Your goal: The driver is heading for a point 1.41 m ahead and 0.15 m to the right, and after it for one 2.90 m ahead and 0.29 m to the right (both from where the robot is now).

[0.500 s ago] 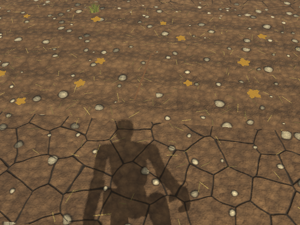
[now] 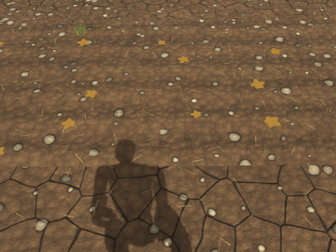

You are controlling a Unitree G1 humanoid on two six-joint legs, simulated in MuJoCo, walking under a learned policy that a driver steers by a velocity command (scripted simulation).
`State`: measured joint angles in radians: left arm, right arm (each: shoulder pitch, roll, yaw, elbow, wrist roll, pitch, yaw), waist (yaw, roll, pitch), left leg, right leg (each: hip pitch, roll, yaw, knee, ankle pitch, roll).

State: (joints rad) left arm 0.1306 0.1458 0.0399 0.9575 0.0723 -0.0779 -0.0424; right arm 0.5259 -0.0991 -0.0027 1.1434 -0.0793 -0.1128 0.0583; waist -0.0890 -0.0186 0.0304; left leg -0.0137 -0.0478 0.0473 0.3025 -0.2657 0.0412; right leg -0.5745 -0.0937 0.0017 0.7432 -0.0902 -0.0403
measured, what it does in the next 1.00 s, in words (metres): goes down: right foot, then left foot 0.17 m lower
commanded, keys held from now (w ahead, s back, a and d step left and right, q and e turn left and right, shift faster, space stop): w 1.00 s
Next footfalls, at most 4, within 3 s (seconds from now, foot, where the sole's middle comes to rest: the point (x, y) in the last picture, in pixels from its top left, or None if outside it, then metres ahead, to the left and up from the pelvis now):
0.10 right None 0.17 -0.14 -0.78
0.74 left None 0.59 0.10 -0.95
1.16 right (198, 200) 0.82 -0.17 -0.95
1.74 left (148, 153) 1.14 0.06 -0.95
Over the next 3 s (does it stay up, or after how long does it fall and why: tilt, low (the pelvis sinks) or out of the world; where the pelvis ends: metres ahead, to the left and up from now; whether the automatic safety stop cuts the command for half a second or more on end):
stays up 1.41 -0.08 -0.17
